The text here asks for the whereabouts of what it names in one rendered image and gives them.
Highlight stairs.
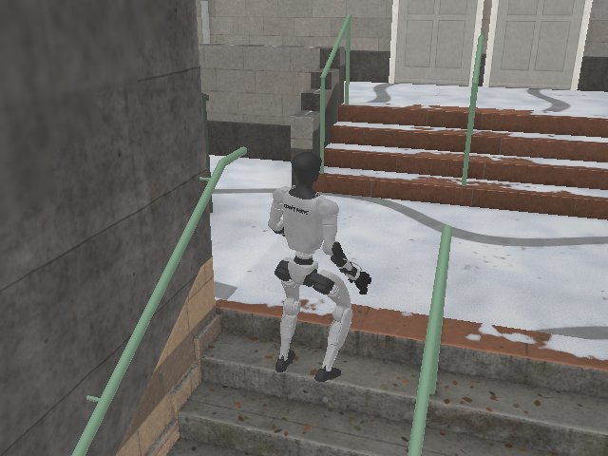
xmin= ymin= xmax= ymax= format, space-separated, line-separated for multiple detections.
xmin=313 ymin=106 xmax=608 ymax=220
xmin=166 ymin=309 xmax=608 ymax=456

